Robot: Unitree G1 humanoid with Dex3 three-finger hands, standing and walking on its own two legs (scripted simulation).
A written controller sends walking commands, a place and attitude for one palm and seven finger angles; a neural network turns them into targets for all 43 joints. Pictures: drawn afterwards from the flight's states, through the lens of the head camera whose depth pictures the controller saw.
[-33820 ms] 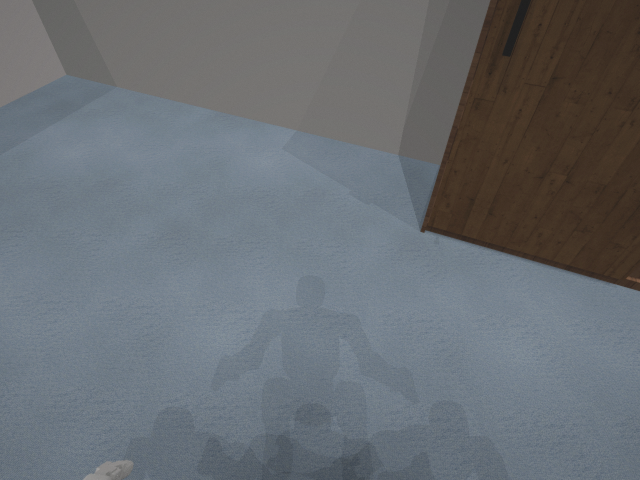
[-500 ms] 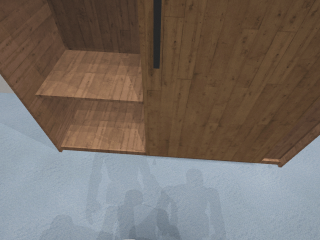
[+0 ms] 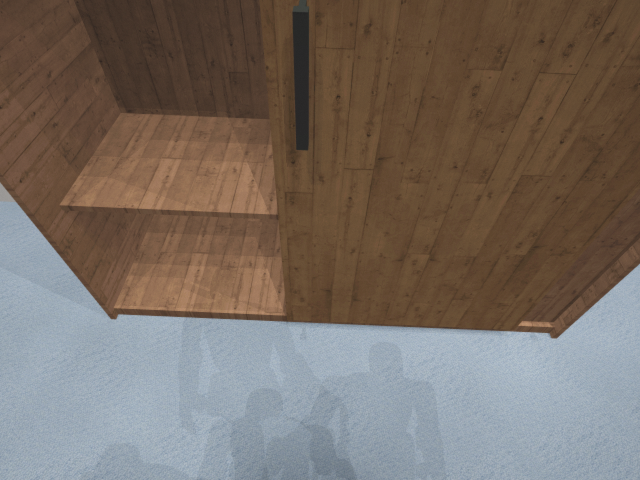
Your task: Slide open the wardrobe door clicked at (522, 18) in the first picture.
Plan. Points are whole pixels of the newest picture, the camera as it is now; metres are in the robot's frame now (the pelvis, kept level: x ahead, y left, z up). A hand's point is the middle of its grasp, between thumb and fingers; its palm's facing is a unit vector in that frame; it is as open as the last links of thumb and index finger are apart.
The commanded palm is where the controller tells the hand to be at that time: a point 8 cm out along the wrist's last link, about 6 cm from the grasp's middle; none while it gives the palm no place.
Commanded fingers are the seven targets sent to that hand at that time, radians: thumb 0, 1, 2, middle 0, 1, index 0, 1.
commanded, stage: let the arm hang, fingers relaxed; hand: left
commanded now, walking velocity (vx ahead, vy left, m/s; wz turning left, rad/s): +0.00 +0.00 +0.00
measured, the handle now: (302, 81) +0.67 +0.06 +0.15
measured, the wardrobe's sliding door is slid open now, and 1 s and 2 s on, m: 0.60 0.60 0.60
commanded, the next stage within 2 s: look to check the result in 0.06 s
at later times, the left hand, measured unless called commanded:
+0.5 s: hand out of the picture +0.04 +0.16 -0.17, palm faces -0.01 -0.98 -0.19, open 7.3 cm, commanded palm none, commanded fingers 0.00 0.90 0.90 -0.20 -0.30 -0.20 -0.30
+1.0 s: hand out of the picture +0.06 +0.16 -0.17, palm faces -0.01 -0.98 -0.20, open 7.3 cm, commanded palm none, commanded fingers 0.00 0.90 0.90 -0.20 -0.30 -0.20 -0.30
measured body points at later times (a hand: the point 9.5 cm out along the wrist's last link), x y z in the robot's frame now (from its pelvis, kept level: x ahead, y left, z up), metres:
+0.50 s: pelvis +0.03 -0.01 +0.00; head +0.06 -0.01 +0.45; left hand +0.04 +0.21 -0.16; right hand +0.05 -0.24 -0.16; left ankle +0.05 +0.11 -0.74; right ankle +0.00 -0.14 -0.74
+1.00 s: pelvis +0.04 -0.02 +0.01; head +0.06 -0.01 +0.45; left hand +0.06 +0.21 -0.16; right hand +0.06 -0.25 -0.15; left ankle +0.05 +0.11 -0.74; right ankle +0.00 -0.14 -0.74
